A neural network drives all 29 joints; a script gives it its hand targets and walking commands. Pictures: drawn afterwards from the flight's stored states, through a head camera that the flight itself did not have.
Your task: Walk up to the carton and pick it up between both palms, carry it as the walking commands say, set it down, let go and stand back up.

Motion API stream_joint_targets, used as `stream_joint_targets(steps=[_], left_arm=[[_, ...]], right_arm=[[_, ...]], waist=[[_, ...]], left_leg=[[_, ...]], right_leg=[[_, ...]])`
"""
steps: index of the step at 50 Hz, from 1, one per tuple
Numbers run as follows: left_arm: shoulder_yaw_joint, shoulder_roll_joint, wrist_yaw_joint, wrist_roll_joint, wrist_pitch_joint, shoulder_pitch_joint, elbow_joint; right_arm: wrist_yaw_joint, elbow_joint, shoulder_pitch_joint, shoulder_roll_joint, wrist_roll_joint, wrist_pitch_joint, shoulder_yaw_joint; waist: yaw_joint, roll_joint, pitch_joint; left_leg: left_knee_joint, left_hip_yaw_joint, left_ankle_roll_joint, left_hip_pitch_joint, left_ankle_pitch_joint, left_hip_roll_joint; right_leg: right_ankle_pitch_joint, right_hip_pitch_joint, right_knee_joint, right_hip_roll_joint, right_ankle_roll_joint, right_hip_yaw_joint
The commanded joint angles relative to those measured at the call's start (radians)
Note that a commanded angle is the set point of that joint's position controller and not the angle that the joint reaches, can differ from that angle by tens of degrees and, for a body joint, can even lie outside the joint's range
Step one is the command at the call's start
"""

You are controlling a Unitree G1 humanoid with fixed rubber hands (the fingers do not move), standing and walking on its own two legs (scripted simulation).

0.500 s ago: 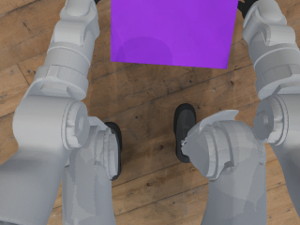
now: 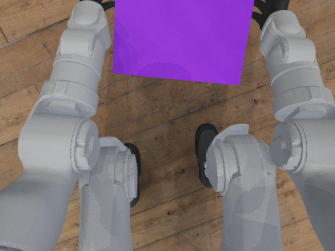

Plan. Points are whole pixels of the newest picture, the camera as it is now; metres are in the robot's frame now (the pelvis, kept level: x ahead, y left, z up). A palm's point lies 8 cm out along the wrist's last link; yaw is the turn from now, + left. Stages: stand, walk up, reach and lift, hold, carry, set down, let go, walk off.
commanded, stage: reach and lift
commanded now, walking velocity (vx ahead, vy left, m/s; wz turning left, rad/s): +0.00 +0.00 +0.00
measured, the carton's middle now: (179, 17) +0.55 -0.07 -0.22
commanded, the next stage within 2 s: none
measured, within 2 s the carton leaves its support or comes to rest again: neither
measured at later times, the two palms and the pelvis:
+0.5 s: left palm out of the picture +0.55 +0.08 -0.09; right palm (289, 5) +0.51 -0.23 -0.10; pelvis +0.01 -0.01 +0.03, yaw +1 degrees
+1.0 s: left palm out of the picture +0.54 +0.08 -0.01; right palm out of the picture +0.49 -0.23 -0.01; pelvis +0.01 -0.01 +0.08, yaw +0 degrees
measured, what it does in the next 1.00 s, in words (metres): rises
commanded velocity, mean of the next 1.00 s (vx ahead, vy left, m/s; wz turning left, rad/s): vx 0.00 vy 0.00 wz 0.00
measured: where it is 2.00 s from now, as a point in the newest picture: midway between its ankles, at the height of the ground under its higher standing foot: (168, 175)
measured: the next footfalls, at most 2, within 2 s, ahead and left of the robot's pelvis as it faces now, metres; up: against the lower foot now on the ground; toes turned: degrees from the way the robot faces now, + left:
none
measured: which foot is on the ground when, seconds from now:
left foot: down 0.00-1.00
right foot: down 0.00-1.00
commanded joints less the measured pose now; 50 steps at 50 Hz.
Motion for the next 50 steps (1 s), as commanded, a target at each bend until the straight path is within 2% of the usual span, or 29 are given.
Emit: stream_joint_targets(steps=[1, 7, 17, 24, 40, 50], left_arm=[[-0.269, -1.002, -0.286, -0.068, -0.017, -0.622, -0.202], [-0.250, -1.051, -0.292, -0.049, 0.018, -0.609, -0.218], [-0.244, -1.059, -0.308, -0.006, 0.034, -0.542, -0.274], [-0.298, -1.089, -0.317, -0.015, 0.044, -0.514, -0.358], [-0.232, -1.123, -0.348, 0.038, 0.075, -0.433, -0.279], [-0.222, -1.165, -0.355, 0.062, 0.094, -0.401, -0.283]], right_arm=[[0.297, -0.309, -0.688, 0.885, 0.054, -0.026, 0.262], [0.310, -0.356, -0.684, 0.929, 0.017, 0.016, 0.263], [0.313, -0.375, -0.599, 1.003, -0.009, 0.052, 0.292], [0.296, -0.422, -0.549, 1.052, -0.005, 0.067, 0.342], [0.292, -0.383, -0.475, 1.130, -0.069, 0.103, 0.305], [0.310, -0.369, -0.438, 1.168, -0.088, 0.123, 0.288]], waist=[[-0.088, 0.062, -1.309], [-0.093, 0.034, -1.382], [-0.044, -0.011, -1.465], [-0.042, -0.027, -1.618], [-0.025, -0.029, -1.505], [-0.021, -0.019, -1.528]], left_leg=[[-0.228, 0.119, 0.030, 0.514, 0.233, -0.048], [-0.259, 0.129, 0.030, 0.510, 0.231, -0.058], [-0.300, 0.141, 0.030, 0.486, 0.288, -0.058], [-0.326, 0.146, 0.021, 0.526, 0.341, -0.059], [-0.444, 0.148, 0.025, 0.477, 0.217, -0.068], [-0.513, 0.141, 0.024, 0.554, 0.219, -0.072]], right_leg=[[0.275, 0.714, -0.123, 0.081, -0.036, -0.163], [0.277, 0.759, -0.161, 0.092, -0.029, -0.170], [0.362, 0.823, -0.193, 0.107, -0.018, -0.159], [0.437, 0.927, -0.215, 0.120, -0.013, -0.156], [0.294, 0.924, -0.345, 0.130, -0.013, -0.155], [0.271, 0.942, -0.403, 0.138, -0.013, -0.160]])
